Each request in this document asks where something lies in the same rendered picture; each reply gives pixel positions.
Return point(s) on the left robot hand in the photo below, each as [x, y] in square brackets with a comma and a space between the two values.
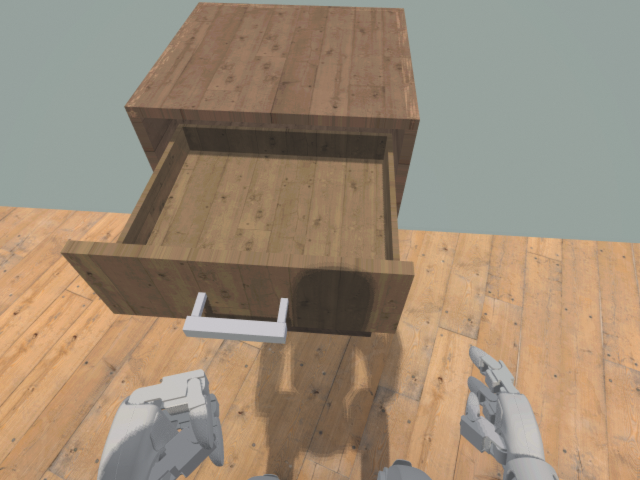
[141, 430]

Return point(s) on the handle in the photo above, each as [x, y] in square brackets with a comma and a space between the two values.
[236, 329]

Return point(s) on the right robot forearm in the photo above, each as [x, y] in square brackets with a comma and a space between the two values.
[528, 468]

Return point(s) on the robot right shin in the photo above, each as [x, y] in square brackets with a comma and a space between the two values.
[402, 462]

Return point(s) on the drawer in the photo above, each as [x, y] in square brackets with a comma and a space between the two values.
[250, 215]

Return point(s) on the right robot hand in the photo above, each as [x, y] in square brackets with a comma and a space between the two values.
[509, 429]

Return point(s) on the cabinet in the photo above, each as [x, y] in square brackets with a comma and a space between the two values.
[305, 67]

